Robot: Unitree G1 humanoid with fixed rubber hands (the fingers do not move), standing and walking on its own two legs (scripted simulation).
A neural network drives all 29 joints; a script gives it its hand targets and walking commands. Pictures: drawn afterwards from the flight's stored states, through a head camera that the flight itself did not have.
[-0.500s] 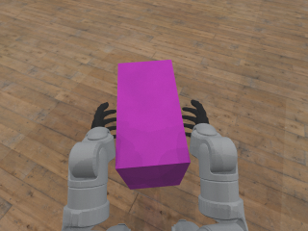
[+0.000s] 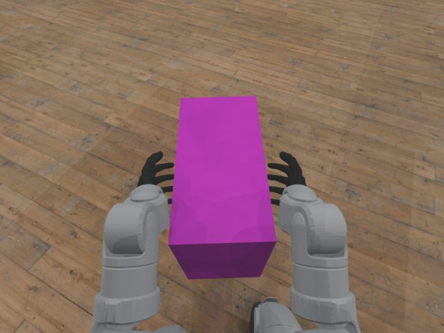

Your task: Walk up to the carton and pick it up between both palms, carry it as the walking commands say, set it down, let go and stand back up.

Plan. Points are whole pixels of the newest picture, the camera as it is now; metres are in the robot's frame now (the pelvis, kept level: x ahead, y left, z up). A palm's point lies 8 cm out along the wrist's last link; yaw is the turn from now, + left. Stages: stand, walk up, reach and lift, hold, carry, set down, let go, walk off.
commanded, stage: carry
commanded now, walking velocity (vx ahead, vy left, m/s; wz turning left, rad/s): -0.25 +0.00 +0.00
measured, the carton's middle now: (221, 189) +0.38 +0.01 +0.01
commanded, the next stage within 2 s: none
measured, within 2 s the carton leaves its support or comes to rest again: neither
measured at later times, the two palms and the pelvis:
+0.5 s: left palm (126, 329) +0.12 +0.11 +0.12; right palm out of the picture +0.10 -0.12 +0.10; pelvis -0.20 +0.02 +0.01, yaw -3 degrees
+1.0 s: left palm out of the picture -0.08 +0.19 +0.10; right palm out of the picture -0.08 -0.04 +0.11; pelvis -0.39 +0.08 +0.01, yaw -3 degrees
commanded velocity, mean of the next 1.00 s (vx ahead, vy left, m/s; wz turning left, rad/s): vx -0.25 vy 0.00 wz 0.00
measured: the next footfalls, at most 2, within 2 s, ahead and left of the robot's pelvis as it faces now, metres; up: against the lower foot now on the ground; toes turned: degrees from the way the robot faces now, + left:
right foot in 0.32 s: -0.09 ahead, -0.09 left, +0.00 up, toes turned -6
left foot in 0.70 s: -0.26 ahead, +0.20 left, +0.00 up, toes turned +5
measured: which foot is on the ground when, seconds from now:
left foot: down 0.00-0.36, up 0.38-0.68, down 0.70-1.00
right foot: up 0.00-0.30, down 0.32-0.72, up 0.74-1.00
